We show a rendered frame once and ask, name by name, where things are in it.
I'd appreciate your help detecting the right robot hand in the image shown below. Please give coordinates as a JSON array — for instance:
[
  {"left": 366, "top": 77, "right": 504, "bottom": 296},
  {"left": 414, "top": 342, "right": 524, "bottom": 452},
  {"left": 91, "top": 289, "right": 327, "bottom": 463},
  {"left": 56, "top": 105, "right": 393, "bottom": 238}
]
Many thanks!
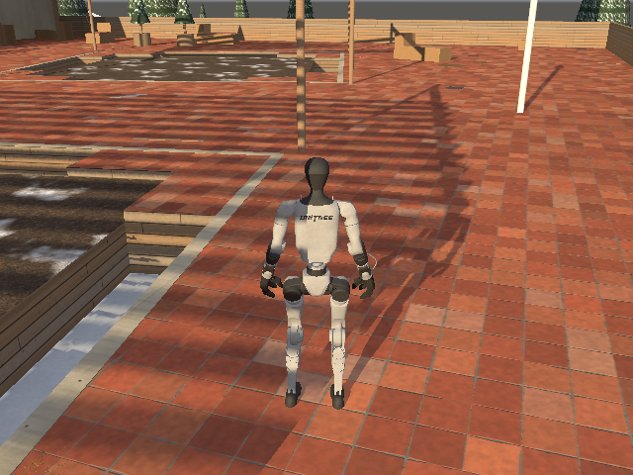
[{"left": 352, "top": 275, "right": 375, "bottom": 299}]

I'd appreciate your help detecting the left robot shin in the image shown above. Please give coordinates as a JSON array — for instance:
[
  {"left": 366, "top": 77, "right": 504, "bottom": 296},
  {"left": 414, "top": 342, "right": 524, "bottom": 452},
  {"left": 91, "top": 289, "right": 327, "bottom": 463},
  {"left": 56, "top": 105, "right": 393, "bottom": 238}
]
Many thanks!
[{"left": 286, "top": 328, "right": 302, "bottom": 394}]

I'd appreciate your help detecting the robot right forearm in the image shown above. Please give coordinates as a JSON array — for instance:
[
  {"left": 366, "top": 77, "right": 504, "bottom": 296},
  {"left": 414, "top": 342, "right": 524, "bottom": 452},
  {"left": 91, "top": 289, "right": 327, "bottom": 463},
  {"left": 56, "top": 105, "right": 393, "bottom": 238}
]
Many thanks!
[{"left": 353, "top": 240, "right": 372, "bottom": 280}]

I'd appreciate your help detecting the left robot foot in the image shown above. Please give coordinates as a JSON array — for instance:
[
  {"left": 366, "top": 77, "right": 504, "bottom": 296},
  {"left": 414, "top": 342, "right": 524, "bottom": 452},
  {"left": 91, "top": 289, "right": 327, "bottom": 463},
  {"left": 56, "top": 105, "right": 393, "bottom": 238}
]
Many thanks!
[{"left": 285, "top": 382, "right": 302, "bottom": 408}]

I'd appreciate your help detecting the robot left forearm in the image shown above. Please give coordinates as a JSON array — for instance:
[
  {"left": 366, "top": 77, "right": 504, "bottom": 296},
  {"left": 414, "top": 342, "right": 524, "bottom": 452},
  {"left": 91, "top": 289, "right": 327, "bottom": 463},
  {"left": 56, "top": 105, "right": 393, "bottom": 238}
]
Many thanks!
[{"left": 262, "top": 238, "right": 280, "bottom": 279}]

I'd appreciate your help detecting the robot left upper arm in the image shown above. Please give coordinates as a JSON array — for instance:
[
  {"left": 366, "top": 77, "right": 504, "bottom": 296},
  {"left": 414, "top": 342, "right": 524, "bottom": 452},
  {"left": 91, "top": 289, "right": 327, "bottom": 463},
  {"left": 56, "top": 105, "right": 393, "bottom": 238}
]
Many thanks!
[{"left": 270, "top": 200, "right": 297, "bottom": 254}]

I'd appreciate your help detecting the robot right upper arm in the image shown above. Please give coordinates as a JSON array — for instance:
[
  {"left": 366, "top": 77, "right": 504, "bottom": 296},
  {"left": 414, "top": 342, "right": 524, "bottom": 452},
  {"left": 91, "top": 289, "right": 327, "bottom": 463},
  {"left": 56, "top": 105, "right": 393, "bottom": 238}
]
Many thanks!
[{"left": 337, "top": 200, "right": 363, "bottom": 255}]

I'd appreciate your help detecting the left robot hand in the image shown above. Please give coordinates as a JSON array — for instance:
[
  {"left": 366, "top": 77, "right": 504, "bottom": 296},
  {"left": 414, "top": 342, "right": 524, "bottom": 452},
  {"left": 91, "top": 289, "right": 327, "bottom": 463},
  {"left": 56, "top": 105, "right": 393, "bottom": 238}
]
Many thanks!
[{"left": 260, "top": 276, "right": 283, "bottom": 298}]

